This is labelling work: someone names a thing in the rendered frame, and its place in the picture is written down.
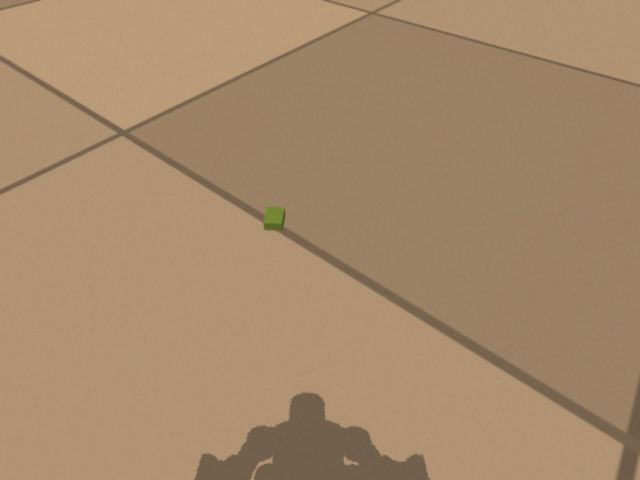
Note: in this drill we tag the small box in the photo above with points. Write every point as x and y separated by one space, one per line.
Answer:
274 218

